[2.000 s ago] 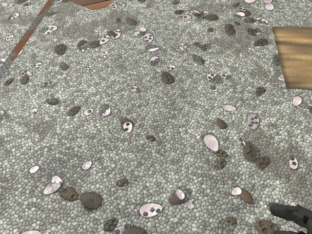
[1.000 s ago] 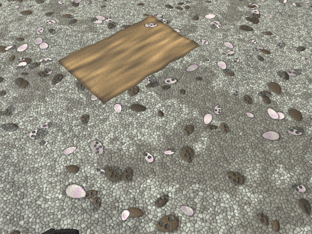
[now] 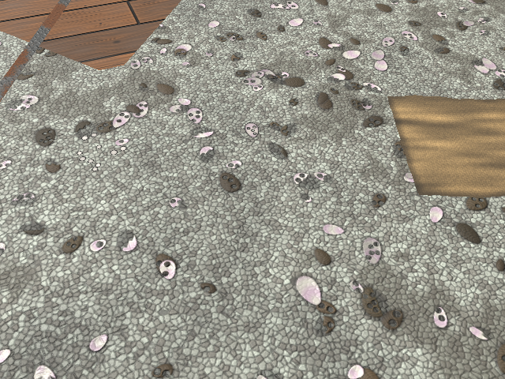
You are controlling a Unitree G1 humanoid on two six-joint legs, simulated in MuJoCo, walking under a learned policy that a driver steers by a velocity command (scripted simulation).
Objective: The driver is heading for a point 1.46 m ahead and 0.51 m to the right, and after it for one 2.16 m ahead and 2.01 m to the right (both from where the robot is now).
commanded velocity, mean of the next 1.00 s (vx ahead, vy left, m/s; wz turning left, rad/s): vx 0.58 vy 0.00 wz -0.56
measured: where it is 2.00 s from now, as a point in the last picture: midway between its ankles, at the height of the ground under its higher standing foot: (398, 329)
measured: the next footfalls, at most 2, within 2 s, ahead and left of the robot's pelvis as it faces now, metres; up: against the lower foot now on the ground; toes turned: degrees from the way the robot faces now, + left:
right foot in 0.44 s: +0.34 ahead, -0.22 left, +0.00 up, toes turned -28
left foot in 0.88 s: +0.72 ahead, -0.37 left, +0.00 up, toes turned -44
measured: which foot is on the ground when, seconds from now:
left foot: down 0.00-0.42, up 0.44-0.86, down 0.88-1.00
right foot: up 0.00-0.42, down 0.44-0.88, up 0.90-1.00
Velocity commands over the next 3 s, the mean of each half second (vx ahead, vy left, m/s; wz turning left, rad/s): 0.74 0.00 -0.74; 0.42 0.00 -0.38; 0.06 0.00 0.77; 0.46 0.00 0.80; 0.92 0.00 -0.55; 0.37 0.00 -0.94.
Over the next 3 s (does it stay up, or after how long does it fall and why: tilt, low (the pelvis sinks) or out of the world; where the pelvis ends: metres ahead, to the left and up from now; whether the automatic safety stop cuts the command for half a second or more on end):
stays up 1.36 -0.22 -0.01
